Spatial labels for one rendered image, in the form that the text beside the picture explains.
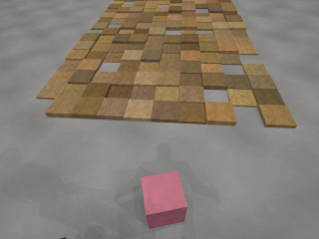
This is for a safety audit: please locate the carton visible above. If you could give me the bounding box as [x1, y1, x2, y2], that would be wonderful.
[141, 171, 187, 229]

